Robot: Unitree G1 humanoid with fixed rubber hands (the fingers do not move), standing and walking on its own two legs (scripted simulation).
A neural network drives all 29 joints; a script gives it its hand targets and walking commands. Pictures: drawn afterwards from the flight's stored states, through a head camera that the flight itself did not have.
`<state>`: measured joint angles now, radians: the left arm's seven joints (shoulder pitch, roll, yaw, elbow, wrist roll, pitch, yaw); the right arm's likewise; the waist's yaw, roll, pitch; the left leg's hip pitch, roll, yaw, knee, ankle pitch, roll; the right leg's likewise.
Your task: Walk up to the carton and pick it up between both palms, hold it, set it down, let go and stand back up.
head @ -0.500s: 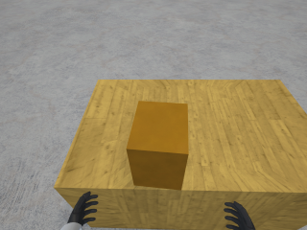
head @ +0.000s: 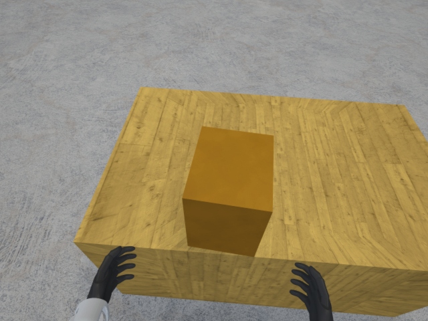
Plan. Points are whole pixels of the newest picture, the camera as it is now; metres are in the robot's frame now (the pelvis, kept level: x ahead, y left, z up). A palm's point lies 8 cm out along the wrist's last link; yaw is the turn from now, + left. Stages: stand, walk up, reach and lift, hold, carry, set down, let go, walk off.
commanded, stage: reach and lift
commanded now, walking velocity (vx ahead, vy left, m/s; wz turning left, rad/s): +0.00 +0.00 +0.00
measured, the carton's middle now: (228, 193) +0.43 +0.00 -0.09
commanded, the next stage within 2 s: none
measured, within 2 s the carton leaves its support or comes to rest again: neither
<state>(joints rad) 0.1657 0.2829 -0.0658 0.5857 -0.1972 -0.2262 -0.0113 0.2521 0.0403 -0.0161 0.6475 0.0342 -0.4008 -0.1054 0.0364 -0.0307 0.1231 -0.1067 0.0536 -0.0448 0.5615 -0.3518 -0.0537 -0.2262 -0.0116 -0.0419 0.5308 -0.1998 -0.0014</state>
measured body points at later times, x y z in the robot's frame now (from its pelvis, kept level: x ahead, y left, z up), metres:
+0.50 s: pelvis +0.04 +0.03 +0.00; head +0.05 +0.05 +0.45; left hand +0.22 +0.23 -0.06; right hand +0.21 -0.17 -0.06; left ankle -0.02 +0.15 -0.73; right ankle +0.06 -0.12 -0.73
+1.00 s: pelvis +0.04 +0.03 +0.00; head +0.07 +0.03 +0.45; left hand +0.32 +0.21 -0.02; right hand +0.31 -0.17 -0.02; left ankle -0.02 +0.15 -0.73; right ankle +0.06 -0.12 -0.73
